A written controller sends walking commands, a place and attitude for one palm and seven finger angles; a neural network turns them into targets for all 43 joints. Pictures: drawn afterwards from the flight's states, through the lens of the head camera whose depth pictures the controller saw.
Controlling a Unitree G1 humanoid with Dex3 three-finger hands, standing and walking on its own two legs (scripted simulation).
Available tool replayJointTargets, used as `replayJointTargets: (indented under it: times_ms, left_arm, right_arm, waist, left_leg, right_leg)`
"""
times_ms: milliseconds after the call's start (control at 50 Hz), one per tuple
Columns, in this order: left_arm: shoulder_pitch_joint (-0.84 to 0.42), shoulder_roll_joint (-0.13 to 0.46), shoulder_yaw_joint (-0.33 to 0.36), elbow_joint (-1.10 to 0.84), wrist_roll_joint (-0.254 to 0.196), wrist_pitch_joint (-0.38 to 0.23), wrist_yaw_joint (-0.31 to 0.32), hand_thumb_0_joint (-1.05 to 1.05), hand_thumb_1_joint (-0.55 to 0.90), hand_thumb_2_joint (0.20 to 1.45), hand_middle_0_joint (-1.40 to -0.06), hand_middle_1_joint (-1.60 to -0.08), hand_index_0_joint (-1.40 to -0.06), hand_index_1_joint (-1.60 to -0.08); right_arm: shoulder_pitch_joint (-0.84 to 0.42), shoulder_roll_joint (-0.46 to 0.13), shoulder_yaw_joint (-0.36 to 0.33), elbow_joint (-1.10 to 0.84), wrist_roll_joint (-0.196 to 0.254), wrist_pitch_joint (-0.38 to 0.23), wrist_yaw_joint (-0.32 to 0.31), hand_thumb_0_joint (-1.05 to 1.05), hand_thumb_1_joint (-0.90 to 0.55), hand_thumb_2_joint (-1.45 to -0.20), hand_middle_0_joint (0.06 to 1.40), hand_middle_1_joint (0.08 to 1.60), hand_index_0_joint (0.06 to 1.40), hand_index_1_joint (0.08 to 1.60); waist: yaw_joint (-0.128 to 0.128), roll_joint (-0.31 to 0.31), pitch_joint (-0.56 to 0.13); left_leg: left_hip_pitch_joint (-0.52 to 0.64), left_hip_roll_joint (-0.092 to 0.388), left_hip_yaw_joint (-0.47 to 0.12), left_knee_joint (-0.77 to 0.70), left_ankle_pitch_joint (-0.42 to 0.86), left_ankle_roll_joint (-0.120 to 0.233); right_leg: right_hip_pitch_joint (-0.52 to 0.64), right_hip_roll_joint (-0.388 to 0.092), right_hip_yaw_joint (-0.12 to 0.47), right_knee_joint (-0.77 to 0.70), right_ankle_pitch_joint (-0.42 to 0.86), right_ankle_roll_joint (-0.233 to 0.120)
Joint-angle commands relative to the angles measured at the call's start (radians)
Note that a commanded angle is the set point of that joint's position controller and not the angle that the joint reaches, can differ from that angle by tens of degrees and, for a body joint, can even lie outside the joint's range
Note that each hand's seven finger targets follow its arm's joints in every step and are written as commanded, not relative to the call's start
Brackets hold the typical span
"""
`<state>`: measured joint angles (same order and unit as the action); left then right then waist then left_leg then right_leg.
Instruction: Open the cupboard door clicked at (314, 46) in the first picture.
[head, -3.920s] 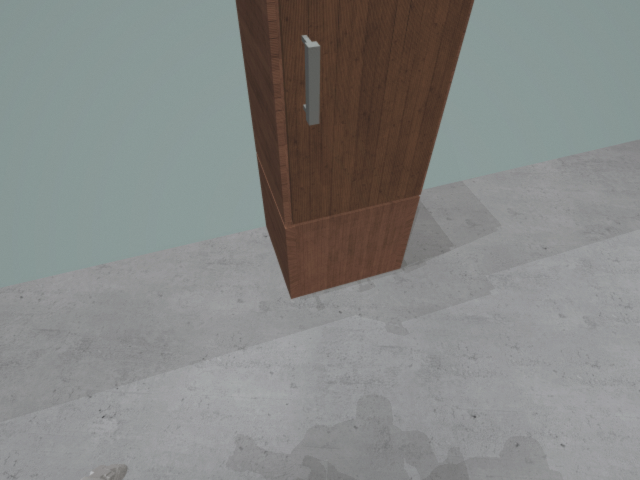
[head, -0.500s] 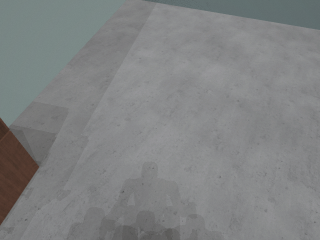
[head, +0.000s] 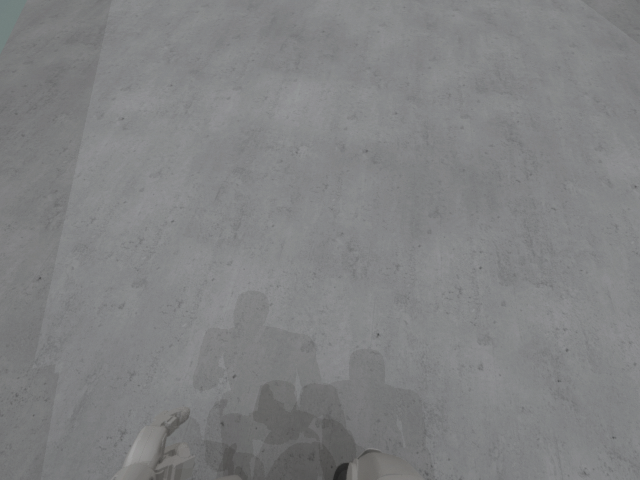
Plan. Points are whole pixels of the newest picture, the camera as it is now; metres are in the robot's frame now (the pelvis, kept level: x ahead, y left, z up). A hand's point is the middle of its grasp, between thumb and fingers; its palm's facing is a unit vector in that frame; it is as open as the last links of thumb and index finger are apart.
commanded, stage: walk to a spot facing it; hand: left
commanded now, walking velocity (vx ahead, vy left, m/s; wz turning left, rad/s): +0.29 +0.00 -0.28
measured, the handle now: out of the picture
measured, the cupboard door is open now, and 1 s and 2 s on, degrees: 0 0 0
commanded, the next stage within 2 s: turn to face it in 0.10 s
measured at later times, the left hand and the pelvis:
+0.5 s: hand (156, 436) +0.20 +0.24 -0.17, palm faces +0.06 -0.98 -0.17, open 7.3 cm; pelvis +0.18 +0.05 +0.02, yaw -2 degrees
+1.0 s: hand (169, 392) +0.25 +0.22 -0.12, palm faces +0.29 -0.92 -0.27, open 7.4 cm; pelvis +0.19 +0.00 +0.02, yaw +17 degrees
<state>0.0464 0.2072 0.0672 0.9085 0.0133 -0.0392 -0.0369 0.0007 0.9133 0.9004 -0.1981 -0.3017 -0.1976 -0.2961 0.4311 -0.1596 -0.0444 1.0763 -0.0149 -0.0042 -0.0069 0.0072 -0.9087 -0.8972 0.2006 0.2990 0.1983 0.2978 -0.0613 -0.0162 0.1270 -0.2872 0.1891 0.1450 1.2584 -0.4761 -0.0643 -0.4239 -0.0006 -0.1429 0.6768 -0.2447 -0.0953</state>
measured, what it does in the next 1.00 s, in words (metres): walks ahead, turning left: left foot, then right foot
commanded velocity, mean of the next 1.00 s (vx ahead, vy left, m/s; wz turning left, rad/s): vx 0.04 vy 0.00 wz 0.44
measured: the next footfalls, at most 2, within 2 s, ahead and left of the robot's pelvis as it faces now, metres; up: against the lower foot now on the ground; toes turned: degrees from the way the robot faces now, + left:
left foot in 0.36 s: +0.28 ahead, +0.13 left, +0.00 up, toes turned +3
right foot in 0.86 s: +0.25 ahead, -0.10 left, +0.00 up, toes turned +9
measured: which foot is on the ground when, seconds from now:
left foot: up 0.00-0.34, down 0.36-0.86, up 0.88-1.00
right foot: down 0.00-0.36, up 0.38-0.84, down 0.86-1.00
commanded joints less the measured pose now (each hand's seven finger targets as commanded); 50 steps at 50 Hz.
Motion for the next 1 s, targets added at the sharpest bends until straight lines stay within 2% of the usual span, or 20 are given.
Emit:
replayJointTargets:
  times_ms: [0, 60, 160, 240, 300, 320, 340, 360, 400, 440, 500, 620, 680, 780, 800, 820, 840, 860, 900, 980]
  left_arm:
    - [0.174, 0.156, 0.034, 0.006, 0.002, -0.014, 0.039, 0.0, 0.9, 0.9, -0.2, -0.3, -0.2, -0.3]
    - [0.154, 0.129, 0.026, 0.019, 0.013, -0.028, 0.041, 0.0, 0.9, 0.9, -0.2, -0.3, -0.2, -0.3]
    - [0.205, 0.127, 0.028, 0.034, 0.012, -0.029, 0.038, 0.0, 0.9, 0.9, -0.2, -0.3, -0.2, -0.3]
    - [0.235, 0.124, 0.018, 0.059, 0.008, -0.027, 0.05, 0.0, 0.9, 0.9, -0.2, -0.3, -0.2, -0.3]
    - [0.255, 0.103, 0.006, 0.088, 0.0, -0.017, 0.06, 0.0, 0.9, 0.9, -0.2, -0.3, -0.2, -0.3]
    - [0.297, 0.073, -0.001, 0.091, -0.003, -0.013, 0.061, 0.0, 0.9, 0.9, -0.2, -0.3, -0.2, -0.3]
    - [0.358, 0.032, -0.011, 0.096, -0.01, -0.009, 0.061, 0.0, 0.9, 0.9, -0.2, -0.3, -0.2, -0.3]
    - [0.359, 0.036, -0.022, 0.092, -0.008, -0.002, 0.068, 0.0, 0.9, 0.9, -0.2, -0.3, -0.2, -0.3]
    - [0.241, 0.065, -0.008, 0.087, 0.002, 0.012, 0.065, 0.0, 0.9, 0.9, -0.2, -0.3, -0.2, -0.3]
    - [0.232, 0.05, -0.004, 0.084, 0.002, 0.025, 0.056, 0.0, 0.9, 0.9, -0.2, -0.3, -0.2, -0.3]
    - [0.235, 0.045, 0.008, 0.075, 0.004, 0.043, 0.055, 0.0, 0.9, 0.9, -0.2, -0.3, -0.2, -0.3]
    - [0.169, 0.038, 0.023, 0.01, 0.004, 0.059, 0.059, 0.0, 0.9, 0.9, -0.2, -0.3, -0.2, -0.3]
    - [0.132, 0.039, 0.023, -0.022, 0.001, 0.055, 0.06, 0.0, 0.9, 0.9, -0.2, -0.3, -0.2, -0.3]
    - [0.205, 0.057, 0.027, -0.033, -0.01, 0.049, 0.068, 0.0, 0.9, 0.9, -0.2, -0.3, -0.2, -0.3]
    - [0.241, 0.08, 0.032, -0.028, -0.009, 0.043, 0.072, 0.0, 0.9, 0.9, -0.2, -0.3, -0.2, -0.3]
    - [0.269, 0.16, 0.046, -0.03, 0.005, 0.034, 0.079, 0.0, 0.9, 0.9, -0.2, -0.3, -0.2, -0.3]
    - [0.233, 0.236, 0.053, -0.052, 0.015, 0.036, 0.08, 0.0, 0.9, 0.9, -0.2, -0.3, -0.2, -0.3]
    - [0.193, 0.22, 0.053, -0.072, 0.006, 0.038, 0.083, 0.0, 0.9, 0.9, -0.2, -0.3, -0.2, -0.3]
    - [0.088, 0.158, 0.031, -0.091, 0.006, 0.035, 0.079, 0.0, 0.9, 0.9, -0.2, -0.3, -0.2, -0.3]
    - [0.122, 0.142, 0.019, -0.085, 0.011, 0.027, 0.077, 0.0, 0.9, 0.9, -0.2, -0.3, -0.2, -0.3]
  right_arm:
    - [-0.1, -0.095, -0.022, -0.135, -0.015, -0.036, -0.007, 0.0, -0.9, -0.9, 0.2, 0.3, 0.2, 0.3]
    - [-0.043, -0.075, -0.021, -0.116, -0.017, -0.017, -0.003, 0.0, -0.9, -0.9, 0.2, 0.3, 0.2, 0.3]
    - [-0.2, -0.081, -0.02, -0.182, -0.014, -0.023, 0.013, 0.0, -0.9, -0.9, 0.2, 0.3, 0.2, 0.3]
    - [-0.257, -0.073, -0.005, -0.175, -0.006, -0.037, 0.017, 0.0, -0.9, -0.9, 0.2, 0.3, 0.2, 0.3]
    - [-0.152, -0.102, -0.001, -0.114, -0.007, -0.05, 0.008, 0.0, -0.9, -0.9, 0.2, 0.3, 0.2, 0.3]
    - [-0.077, -0.163, -0.013, -0.094, -0.015, -0.057, 0.003, 0.0, -0.9, -0.9, 0.2, 0.3, 0.2, 0.3]
    - [-0.039, -0.236, -0.024, -0.087, -0.017, -0.049, 0.001, 0.0, -0.9, -0.9, 0.2, 0.3, 0.2, 0.3]
    - [-0.06, -0.244, -0.018, -0.086, -0.006, -0.035, -0.012, 0.0, -0.9, -0.9, 0.2, 0.3, 0.2, 0.3]
    - [-0.142, -0.194, -0.01, -0.101, -0.008, -0.025, -0.019, 0.0, -0.9, -0.9, 0.2, 0.3, 0.2, 0.3]
    - [-0.207, -0.18, -0.01, -0.12, -0.007, -0.022, -0.017, 0.0, -0.9, -0.9, 0.2, 0.3, 0.2, 0.3]
    - [-0.203, -0.18, -0.026, -0.13, -0.005, -0.013, -0.013, 0.0, -0.9, -0.9, 0.2, 0.3, 0.2, 0.3]
    - [-0.184, -0.208, -0.055, -0.15, -0.01, 0.006, -0.007, 0.0, -0.9, -0.9, 0.2, 0.3, 0.2, 0.3]
    - [-0.163, -0.221, -0.066, -0.156, -0.013, 0.012, -0.008, 0.0, -0.9, -0.9, 0.2, 0.3, 0.2, 0.3]
    - [-0.2, -0.228, -0.082, -0.187, -0.009, 0.025, -0.003, 0.0, -0.9, -0.9, 0.2, 0.3, 0.2, 0.3]
    - [-0.215, -0.214, -0.082, -0.199, -0.003, 0.027, 0.001, 0.0, -0.9, -0.9, 0.2, 0.3, 0.2, 0.3]
    - [-0.204, -0.156, -0.077, -0.215, 0.007, 0.028, 0.008, 0.0, -0.9, -0.9, 0.2, 0.3, 0.2, 0.3]
    - [-0.203, -0.115, -0.07, -0.246, -0.001, 0.026, 0.009, 0.0, -0.9, -0.9, 0.2, 0.3, 0.2, 0.3]
    - [-0.222, -0.179, -0.083, -0.245, -0.012, 0.037, 0.009, 0.0, -0.9, -0.9, 0.2, 0.3, 0.2, 0.3]
    - [-0.219, -0.151, -0.081, -0.21, -0.014, 0.056, 0.021, 0.0, -0.9, -0.9, 0.2, 0.3, 0.2, 0.3]
    - [-0.225, -0.133, -0.069, -0.208, -0.01, 0.064, 0.034, 0.0, -0.9, -0.9, 0.2, 0.3, 0.2, 0.3]
  waist:
    - [0.064, -0.004, -0.137]
    - [0.013, -0.076, -0.147]
    - [0.049, -0.1, -0.111]
    - [0.07, -0.111, -0.135]
    - [0.032, -0.032, -0.175]
    - [0.018, 0.109, -0.237]
    - [0.029, 0.285, -0.285]
    - [0.035, 0.356, -0.279]
    - [0.036, 0.214, -0.136]
    - [0.063, 0.137, -0.13]
    - [0.062, 0.132, -0.172]
    - [0.04, 0.153, -0.176]
    - [0.027, 0.156, -0.19]
    - [0.069, 0.175, -0.225]
    - [0.092, 0.126, -0.228]
    - [0.105, -0.07, -0.233]
    - [0.099, -0.306, -0.174]
    - [0.094, -0.227, -0.166]
    - [0.037, -0.135, -0.066]
    - [0.043, -0.149, -0.065]
  left_leg:
    - [-0.293, 0.03, -0.1, 0.031, 0.144, 0.004]
    - [-0.236, 0.004, -0.084, -0.112, 0.176, -0.011]
    - [-0.249, -0.032, -0.076, -0.355, 0.257, -0.015]
    - [-0.152, -0.081, -0.058, -0.553, 0.265, 0.015]
    - [0.091, -0.118, -0.065, -0.781, 0.454, 0.039]
    - [0.253, -0.012, -0.189, -0.795, 0.708, 0.091]
    - [0.371, 0.17, -0.381, -0.822, 0.942, 0.196]
    - [0.332, 0.232, -0.475, -0.894, 0.913, 0.261]
    - [0.143, 0.178, -0.463, -0.943, 0.743, 0.273]
    - [0.072, 0.109, -0.384, -0.966, 0.629, 0.244]
    - [0.058, 0.061, -0.352, -0.983, 0.529, 0.229]
    - [0.057, 0.039, -0.435, -0.986, 0.357, 0.238]
    - [0.077, 0.032, -0.485, -0.948, 0.445, 0.246]
    - [-0.009, -0.025, -0.519, -0.871, 0.488, 0.206]
    - [-0.096, -0.064, -0.493, -0.823, 0.413, 0.162]
    - [-0.285, -0.166, -0.372, -0.654, 0.197, 0.086]
    - [-0.413, -0.276, -0.172, -0.423, -0.065, 0.018]
    - [-0.354, -0.211, -0.206, -0.243, -0.074, 0.027]
    - [-0.341, -0.169, -0.187, -0.066, 0.041, 0.016]
    - [-0.321, -0.147, -0.127, -0.074, 0.108, -0.014]
  right_leg:
    - [0.219, -0.284, 0.357, -0.394, 0.262, -0.097]
    - [0.147, -0.22, 0.262, -0.398, 0.324, -0.087]
    - [0.164, -0.191, 0.288, -0.401, 0.254, -0.089]
    - [0.275, -0.204, 0.261, -0.35, 0.398, -0.064]
    - [0.286, -0.155, 0.176, -0.171, 0.423, 0.011]
    - [0.185, -0.095, 0.122, -0.006, 0.258, 0.059]
    - [0.04, -0.007, 0.035, 0.181, -0.178, 0.105]
    - [-0.005, -0.005, 0.093, 0.337, -0.407, 0.125]
    - [-0.055, -0.062, 0.137, 0.417, -0.336, 0.132]
    - [-0.025, -0.078, 0.137, 0.384, -0.253, 0.142]
    - [-0.009, -0.073, 0.123, 0.348, -0.181, 0.154]
    - [-0.04, -0.058, 0.126, 0.253, -0.164, 0.166]
    - [-0.012, -0.037, 0.13, 0.16, -0.186, 0.164]
    - [0.204, -0.002, 0.125, -0.133, -0.078, 0.148]
    - [0.333, -0.03, 0.137, -0.29, 0.008, 0.139]
    - [0.48, -0.233, 0.32, -0.428, -0.057, 0.082]
    - [0.431, -0.48, 0.509, -0.466, -0.008, -0.026]
    - [0.291, -0.507, 0.47, -0.454, 0.005, -0.064]
    - [0.18, -0.379, 0.301, -0.415, 0.083, -0.032]
    - [0.229, -0.328, 0.133, -0.356, 0.275, -0.007]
